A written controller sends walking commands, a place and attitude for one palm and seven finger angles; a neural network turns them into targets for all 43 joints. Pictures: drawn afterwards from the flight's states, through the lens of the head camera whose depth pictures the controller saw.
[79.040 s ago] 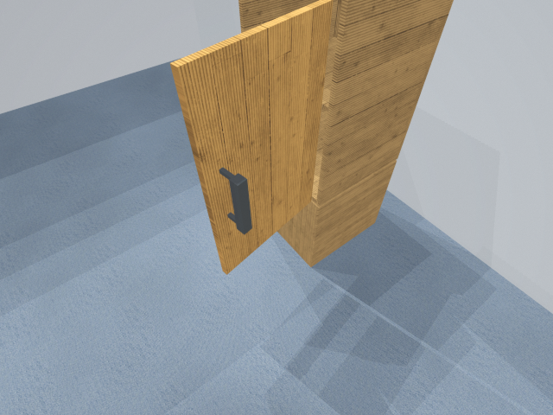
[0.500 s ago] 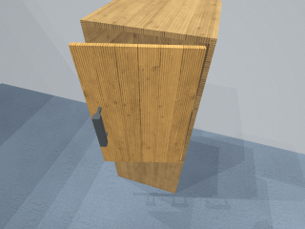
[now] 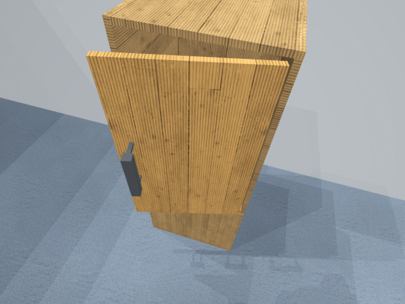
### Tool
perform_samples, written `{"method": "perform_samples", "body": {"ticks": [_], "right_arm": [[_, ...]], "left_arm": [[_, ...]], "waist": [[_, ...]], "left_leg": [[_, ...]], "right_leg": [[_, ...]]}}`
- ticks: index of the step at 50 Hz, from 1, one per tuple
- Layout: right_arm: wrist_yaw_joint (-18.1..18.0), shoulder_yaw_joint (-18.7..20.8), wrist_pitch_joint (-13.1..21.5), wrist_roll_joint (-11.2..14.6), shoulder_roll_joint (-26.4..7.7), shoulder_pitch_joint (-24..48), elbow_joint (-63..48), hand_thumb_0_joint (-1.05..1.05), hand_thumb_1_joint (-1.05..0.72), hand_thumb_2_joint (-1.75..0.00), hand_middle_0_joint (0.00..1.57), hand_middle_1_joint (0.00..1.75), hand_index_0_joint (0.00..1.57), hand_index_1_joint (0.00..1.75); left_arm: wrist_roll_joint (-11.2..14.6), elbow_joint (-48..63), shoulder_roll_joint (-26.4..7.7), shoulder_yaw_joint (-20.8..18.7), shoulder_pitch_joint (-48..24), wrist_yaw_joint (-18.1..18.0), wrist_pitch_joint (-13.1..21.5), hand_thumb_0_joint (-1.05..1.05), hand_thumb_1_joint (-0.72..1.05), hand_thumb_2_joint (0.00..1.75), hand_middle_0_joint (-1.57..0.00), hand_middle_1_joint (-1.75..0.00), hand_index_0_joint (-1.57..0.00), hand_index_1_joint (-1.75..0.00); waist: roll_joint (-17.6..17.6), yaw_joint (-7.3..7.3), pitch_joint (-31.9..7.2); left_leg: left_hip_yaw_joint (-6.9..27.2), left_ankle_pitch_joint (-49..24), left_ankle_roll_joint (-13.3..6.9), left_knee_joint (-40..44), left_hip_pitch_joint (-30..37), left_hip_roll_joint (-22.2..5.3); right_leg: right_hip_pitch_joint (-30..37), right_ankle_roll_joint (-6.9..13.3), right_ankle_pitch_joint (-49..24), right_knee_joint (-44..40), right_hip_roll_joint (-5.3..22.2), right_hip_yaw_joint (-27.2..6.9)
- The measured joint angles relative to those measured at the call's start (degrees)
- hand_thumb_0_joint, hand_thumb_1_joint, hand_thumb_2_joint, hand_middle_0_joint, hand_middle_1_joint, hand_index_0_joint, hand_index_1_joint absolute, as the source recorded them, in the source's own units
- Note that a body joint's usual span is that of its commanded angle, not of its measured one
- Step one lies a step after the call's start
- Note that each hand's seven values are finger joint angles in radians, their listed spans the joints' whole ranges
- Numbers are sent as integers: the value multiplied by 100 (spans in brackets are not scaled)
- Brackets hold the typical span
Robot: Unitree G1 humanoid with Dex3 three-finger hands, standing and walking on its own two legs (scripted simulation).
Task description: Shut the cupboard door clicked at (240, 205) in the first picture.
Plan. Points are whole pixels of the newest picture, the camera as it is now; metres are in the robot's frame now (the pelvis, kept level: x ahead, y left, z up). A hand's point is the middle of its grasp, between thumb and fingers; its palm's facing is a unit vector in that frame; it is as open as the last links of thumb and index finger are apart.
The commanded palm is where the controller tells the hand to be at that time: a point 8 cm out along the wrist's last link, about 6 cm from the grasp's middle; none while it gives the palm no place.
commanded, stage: come to a stop and stand still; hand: left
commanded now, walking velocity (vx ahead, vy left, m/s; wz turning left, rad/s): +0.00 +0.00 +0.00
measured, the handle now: (133, 169) +0.44 +0.21 -0.05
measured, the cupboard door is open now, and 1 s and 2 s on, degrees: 16 16 16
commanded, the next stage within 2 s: look again from close up in 0.12 s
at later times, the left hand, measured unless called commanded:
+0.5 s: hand out of the picture +0.01 +0.18 -0.18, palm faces +0.01 -0.98 -0.17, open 7.4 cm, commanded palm none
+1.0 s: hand (114, 265) +0.19 +0.18 -0.03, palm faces +0.23 -0.97 -0.10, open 7.1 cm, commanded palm +0.10 +0.23 -0.07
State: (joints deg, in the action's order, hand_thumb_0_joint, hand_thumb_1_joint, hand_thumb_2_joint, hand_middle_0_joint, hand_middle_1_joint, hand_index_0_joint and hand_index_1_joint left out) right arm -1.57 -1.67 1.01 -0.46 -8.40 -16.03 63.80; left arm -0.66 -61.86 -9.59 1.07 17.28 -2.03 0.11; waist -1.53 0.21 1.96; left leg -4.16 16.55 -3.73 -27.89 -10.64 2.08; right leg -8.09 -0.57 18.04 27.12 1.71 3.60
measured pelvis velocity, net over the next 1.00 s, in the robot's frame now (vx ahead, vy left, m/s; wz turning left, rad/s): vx -0.01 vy -0.01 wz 0.07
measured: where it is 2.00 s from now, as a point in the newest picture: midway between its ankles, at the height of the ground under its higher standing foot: outside the picture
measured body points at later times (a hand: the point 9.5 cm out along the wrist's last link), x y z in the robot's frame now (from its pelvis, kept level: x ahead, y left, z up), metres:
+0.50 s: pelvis +0.01 +0.01 +0.00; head +0.02 +0.02 +0.45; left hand +0.01 +0.23 -0.16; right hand +0.03 -0.22 -0.15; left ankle -0.02 +0.07 -0.74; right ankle -0.04 -0.12 -0.74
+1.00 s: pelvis -0.01 -0.01 -0.03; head +0.00 -0.01 +0.42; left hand +0.18 +0.23 -0.02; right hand +0.09 -0.25 -0.13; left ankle -0.01 +0.08 -0.74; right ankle +0.02 -0.09 -0.74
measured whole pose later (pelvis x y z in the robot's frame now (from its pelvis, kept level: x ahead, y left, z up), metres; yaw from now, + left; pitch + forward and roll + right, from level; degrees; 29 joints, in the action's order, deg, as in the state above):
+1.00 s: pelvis -0.01 -0.01 -0.03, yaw +4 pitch +4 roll +3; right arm -0.6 0.6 18.9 0.9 -12.6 -20.0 45.6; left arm 9.0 -8.9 -10.7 -4.1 21.4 -2.3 14.2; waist -2.0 -3.0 -3.9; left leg -2.5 20.4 -2.9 -41.1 -25.0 5.9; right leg -27.9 1.9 21.3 43.8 1.8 3.2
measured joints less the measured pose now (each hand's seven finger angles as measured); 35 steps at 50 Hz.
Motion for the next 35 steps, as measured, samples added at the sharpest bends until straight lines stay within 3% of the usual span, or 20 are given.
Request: {"method": "perform_samples", "body": {"ticks": [35], "right_arm": [[-31, 42, 45, 6, -43, 197, 142, 1, -92, -90, 20, 30, 20, 30]], "left_arm": [[-5, -138, 6, -25, -86, -9, -19, 0, 91, 89, -20, -30, -20, -30]], "waist": [[-52, 23, 16]], "left_leg": [[-43, -73, -52, 329, 240, 91]], "right_leg": [[186, -70, -41, -234, 75, -48]]}}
